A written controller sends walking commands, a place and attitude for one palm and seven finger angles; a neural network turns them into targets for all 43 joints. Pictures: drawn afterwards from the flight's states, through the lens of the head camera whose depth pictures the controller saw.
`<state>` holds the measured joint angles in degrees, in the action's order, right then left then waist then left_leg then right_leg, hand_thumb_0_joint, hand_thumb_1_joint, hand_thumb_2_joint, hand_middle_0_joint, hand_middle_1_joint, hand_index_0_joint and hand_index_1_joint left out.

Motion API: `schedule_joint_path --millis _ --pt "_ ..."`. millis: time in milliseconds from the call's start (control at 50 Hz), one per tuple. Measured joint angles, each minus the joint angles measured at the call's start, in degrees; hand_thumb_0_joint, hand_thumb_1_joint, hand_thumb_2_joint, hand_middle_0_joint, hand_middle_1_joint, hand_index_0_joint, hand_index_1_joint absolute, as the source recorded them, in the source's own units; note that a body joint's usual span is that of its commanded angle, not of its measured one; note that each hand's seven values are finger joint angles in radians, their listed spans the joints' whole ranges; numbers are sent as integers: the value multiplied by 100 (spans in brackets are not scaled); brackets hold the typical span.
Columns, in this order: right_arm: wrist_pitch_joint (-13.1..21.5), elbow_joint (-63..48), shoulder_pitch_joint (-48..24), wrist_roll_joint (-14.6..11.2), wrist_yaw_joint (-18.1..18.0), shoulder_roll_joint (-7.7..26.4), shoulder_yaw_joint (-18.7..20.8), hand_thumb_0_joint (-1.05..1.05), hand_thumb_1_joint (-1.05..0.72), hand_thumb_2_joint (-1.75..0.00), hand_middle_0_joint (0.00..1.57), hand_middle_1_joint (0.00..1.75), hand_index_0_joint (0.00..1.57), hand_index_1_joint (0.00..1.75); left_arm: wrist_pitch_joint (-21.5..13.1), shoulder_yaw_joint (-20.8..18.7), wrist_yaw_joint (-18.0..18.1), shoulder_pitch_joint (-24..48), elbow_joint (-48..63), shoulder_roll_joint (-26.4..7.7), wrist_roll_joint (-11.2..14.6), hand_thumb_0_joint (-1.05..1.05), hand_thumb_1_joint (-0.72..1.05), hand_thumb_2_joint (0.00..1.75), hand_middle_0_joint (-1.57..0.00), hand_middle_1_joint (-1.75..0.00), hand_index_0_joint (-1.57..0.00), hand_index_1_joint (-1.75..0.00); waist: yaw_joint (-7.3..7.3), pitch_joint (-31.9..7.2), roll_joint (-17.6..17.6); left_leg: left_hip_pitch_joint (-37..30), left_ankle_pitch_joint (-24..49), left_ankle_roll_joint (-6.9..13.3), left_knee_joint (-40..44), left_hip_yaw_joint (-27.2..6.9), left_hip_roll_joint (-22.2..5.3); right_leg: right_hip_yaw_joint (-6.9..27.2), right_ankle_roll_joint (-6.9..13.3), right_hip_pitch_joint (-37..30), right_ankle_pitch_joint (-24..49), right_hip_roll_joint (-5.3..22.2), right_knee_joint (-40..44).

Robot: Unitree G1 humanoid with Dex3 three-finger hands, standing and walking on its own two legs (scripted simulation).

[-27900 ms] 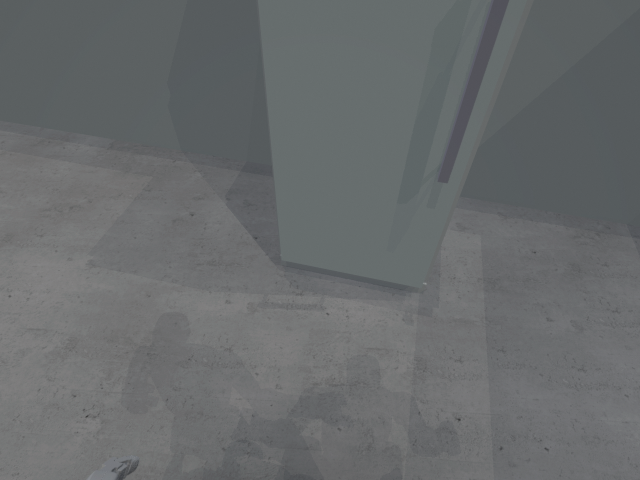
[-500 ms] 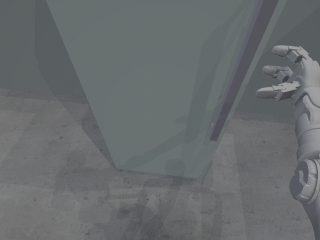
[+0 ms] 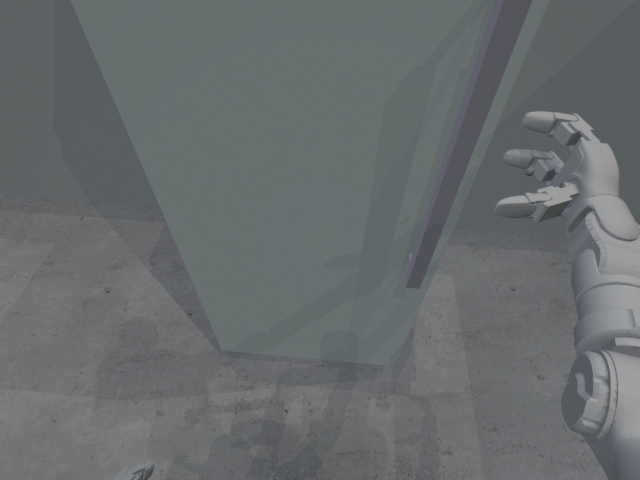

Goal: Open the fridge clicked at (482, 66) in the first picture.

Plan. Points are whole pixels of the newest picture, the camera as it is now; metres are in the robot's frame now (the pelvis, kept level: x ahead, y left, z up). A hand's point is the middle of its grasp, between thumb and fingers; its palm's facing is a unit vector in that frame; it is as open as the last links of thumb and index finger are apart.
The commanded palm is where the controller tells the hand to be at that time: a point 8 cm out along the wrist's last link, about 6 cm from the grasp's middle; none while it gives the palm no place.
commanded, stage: feel for the door with the fingertips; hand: right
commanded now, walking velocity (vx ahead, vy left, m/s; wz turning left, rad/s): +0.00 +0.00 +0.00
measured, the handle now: (444, 175) +0.52 -0.10 +0.11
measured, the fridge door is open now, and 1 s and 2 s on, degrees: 0 0 0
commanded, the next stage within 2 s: slide the fingers in behind the handle in 0.86 s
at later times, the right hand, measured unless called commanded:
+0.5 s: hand (479, 156) +0.48 -0.13 +0.18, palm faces +0.00 +1.00 +0.01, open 13.9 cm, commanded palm +0.45 -0.18 +0.18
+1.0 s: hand (494, 151) +0.48 -0.14 +0.19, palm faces -0.01 +1.00 +0.01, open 13.7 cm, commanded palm +0.47 -0.19 +0.18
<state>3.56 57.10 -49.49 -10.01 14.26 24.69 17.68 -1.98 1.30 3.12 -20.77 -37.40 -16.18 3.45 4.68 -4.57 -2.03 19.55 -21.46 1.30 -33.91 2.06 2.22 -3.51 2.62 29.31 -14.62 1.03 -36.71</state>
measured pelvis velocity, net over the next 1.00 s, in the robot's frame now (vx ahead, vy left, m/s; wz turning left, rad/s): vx -0.01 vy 0.02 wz -0.02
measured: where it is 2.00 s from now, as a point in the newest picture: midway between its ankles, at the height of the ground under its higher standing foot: outside the picture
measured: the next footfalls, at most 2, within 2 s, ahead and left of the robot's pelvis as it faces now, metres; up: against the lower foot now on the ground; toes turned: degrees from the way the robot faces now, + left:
none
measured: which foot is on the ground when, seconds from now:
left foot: down 0.00-1.00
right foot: down 0.00-1.00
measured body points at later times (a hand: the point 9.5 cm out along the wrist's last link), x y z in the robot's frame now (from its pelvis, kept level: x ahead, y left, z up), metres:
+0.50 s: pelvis -0.01 +0.01 +0.00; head +0.02 +0.02 +0.45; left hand +0.02 +0.28 -0.12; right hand +0.47 -0.18 +0.18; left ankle -0.05 +0.11 -0.72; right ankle +0.04 -0.09 -0.72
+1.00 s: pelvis -0.01 +0.02 +0.00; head +0.03 +0.02 +0.45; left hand +0.03 +0.29 -0.12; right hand +0.47 -0.19 +0.19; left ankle -0.05 +0.11 -0.72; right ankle +0.04 -0.09 -0.72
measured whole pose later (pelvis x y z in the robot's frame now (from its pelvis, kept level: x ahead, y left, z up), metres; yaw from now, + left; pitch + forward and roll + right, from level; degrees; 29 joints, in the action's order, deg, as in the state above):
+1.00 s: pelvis -0.01 +0.02 +0.00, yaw -1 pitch +8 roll +1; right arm 7.1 66.2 -59.5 -7.9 10.2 23.8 15.2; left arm -3.3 0.8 2.4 -21.9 -40.0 -16.7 2.7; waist 6.1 -3.6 -2.0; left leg 22.2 -21.0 2.6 -34.8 3.7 2.9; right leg -1.8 1.4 31.8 -13.0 1.4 -36.5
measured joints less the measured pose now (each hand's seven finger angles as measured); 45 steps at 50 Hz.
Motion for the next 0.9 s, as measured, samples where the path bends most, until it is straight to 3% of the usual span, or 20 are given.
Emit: schedule_joint_path --millis 180,280,420,600,900 --pt "74 -194 -138 -3 -264 -396 -447 -1 51 -30 30 120 30 120 -96 27 -36 159 -41 38 -1 1 90 90 -20 -30 -20 -30 -101 57 -15 -31 -24 14 -78 103 -26 96 -14 -8 37 -41 -44" --pt "-30 159 -468 71 -480 -523 -485 -1 51 -30 30 120 30 120 -133 62 -42 188 -85 58 -34 1 90 90 -20 -30 -20 -30 -15 111 -11 55 -11 29 -131 119 -30 109 -26 51 91 -44 -31" --pt "285 339 -578 246 -736 -517 -235 -1 51 -30 30 120 30 120 -185 48 -93 -26 -153 65 -107 1 90 90 -20 -30 -20 -30 127 123 -16 196 -6 64 -198 35 5 31 -62 114 114 6 -4" --pt "315 520 -450 295 -553 -207 10 -1 50 -30 32 121 32 121 -49 -5 -60 -381 -277 10 -73 1 90 90 -20 -30 -20 -30 193 70 -39 93 22 120 -87 -19 88 -5 -118 -5 99 90 77" --pt "340 721 -770 194 -366 -90 -162 -1 51 -30 33 122 32 122 -86 -64 -49 -189 -281 -77 -57 1 90 90 -20 -30 -20 -30 145 108 -16 158 55 140 -37 109 87 124 -135 123 161 65 87"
